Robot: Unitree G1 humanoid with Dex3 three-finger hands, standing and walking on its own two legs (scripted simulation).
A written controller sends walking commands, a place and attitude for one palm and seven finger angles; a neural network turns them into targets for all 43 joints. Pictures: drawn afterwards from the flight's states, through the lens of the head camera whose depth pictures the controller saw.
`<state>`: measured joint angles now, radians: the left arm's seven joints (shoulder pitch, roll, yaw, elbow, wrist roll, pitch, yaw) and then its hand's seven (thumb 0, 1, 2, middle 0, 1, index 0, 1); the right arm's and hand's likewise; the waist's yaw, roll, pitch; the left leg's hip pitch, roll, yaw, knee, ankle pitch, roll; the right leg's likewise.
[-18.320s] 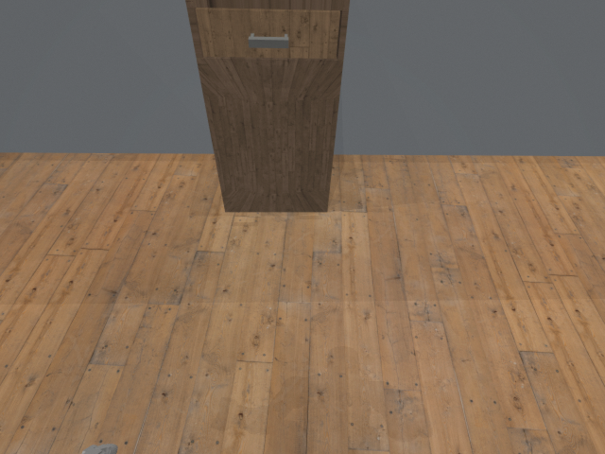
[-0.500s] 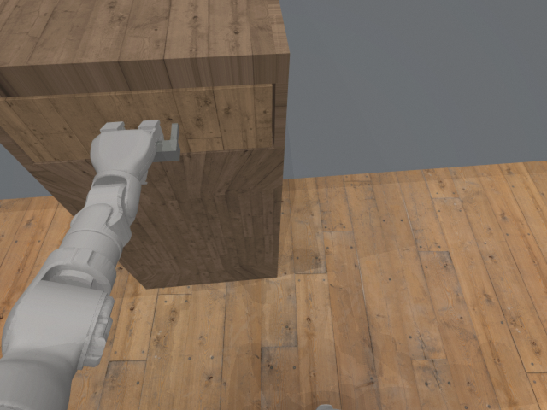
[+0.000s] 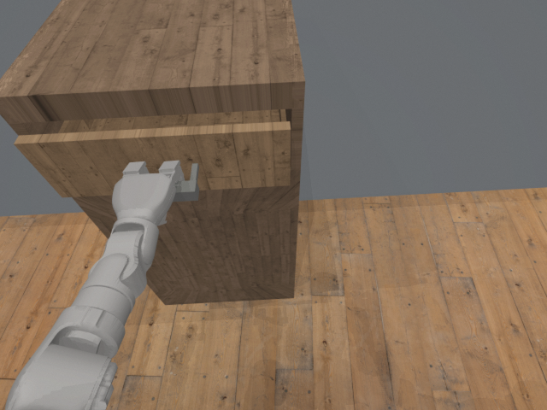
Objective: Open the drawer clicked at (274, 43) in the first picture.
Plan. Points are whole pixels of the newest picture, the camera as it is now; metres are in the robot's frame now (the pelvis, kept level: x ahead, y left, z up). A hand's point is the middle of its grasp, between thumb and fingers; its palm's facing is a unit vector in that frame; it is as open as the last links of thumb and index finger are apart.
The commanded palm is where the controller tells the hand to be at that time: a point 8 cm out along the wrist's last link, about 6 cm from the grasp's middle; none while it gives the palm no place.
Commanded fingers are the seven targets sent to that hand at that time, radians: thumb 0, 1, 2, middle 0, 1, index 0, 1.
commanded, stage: pull the drawer open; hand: left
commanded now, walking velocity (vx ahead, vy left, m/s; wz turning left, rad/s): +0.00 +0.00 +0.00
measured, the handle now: (162, 181) +0.47 +0.19 +0.05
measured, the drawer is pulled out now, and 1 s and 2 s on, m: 0.05 0.16 0.29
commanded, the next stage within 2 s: none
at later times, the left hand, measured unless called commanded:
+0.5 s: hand (151, 249) +0.35 +0.19 +0.02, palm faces -0.02 -0.04 -1.00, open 5.6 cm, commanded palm +0.32 +0.19 +0.08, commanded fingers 0.00 0.90 0.90 -0.40 -1.35 -0.40 -1.35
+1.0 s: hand (146, 282) +0.30 +0.19 +0.02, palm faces +0.01 -0.08 -1.00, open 5.6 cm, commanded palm +0.26 +0.19 +0.08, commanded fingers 0.00 0.90 0.90 -0.40 -1.35 -0.40 -1.35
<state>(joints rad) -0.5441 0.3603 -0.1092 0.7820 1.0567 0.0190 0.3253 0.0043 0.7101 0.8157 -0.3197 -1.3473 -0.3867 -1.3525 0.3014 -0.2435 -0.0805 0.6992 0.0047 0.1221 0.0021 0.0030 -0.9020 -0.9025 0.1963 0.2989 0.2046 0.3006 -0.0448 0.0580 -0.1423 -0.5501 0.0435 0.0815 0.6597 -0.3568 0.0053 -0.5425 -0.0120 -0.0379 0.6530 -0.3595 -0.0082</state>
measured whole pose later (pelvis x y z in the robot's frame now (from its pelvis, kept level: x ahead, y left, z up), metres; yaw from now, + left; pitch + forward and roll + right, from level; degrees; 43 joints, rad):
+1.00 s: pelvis -0.01 -0.01 +0.00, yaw +0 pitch +8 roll +1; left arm -0.07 0.33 -0.16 0.28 1.04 0.07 0.30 0.03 0.70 0.82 -0.29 -1.35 -0.42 -1.35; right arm 0.18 -0.24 -0.05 0.66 0.00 0.08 -0.01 0.01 -0.90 -0.90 0.19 0.30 0.20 0.30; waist 0.03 0.06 -0.10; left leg -0.41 0.04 0.08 0.61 -0.34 -0.01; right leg -0.42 -0.01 -0.04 0.65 -0.37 -0.02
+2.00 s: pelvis -0.02 -0.02 -0.01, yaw +0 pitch +6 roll +2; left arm 0.44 0.34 -0.14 -0.17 1.06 0.04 0.34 0.06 0.68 0.83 -0.30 -1.35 -0.42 -1.35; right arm 0.11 -0.22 -0.02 0.60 -0.04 0.07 0.02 0.01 -0.90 -0.90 0.19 0.30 0.20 0.30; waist 0.08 0.06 -0.09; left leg -0.43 0.04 0.07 0.70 -0.37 -0.03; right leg -0.44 -0.01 -0.04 0.75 -0.41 -0.04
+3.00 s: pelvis -0.03 -0.03 +0.00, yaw +0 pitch +5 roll +2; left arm 0.41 0.36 -0.11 -0.13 1.02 0.00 0.35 0.00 -0.43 0.33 -0.37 -1.24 -0.33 -1.21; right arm 0.07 -0.22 -0.01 0.62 -0.03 0.07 -0.02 0.01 -0.90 -0.90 0.20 0.30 0.20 0.30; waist 0.08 0.05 -0.07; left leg -0.39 0.06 0.07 0.65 -0.34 -0.04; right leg -0.41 0.01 -0.04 0.71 -0.38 -0.05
